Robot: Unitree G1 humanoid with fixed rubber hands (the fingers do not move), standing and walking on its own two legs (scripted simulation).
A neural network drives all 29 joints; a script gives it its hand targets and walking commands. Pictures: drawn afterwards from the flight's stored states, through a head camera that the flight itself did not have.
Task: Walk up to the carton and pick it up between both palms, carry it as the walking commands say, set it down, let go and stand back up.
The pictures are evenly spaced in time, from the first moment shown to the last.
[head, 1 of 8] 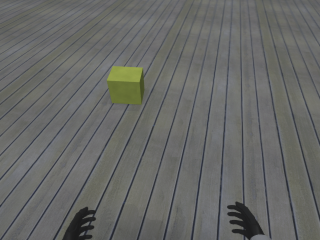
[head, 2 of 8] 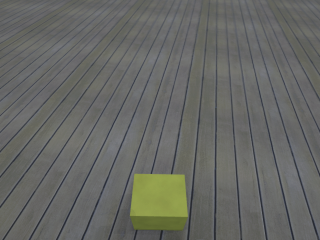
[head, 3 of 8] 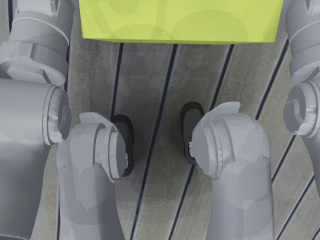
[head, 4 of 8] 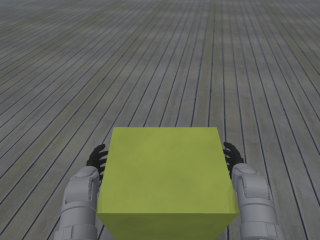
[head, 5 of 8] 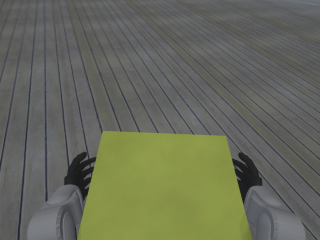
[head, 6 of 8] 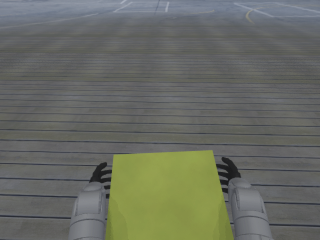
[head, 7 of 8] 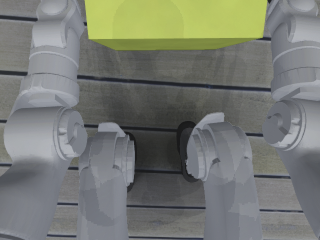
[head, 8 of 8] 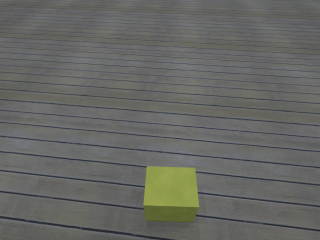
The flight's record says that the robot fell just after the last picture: no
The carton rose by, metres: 0.66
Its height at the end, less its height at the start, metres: +0.00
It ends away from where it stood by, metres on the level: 0.96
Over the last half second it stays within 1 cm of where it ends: yes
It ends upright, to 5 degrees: yes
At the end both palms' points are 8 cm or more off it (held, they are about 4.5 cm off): yes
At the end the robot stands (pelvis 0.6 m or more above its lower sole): yes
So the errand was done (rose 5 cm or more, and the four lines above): yes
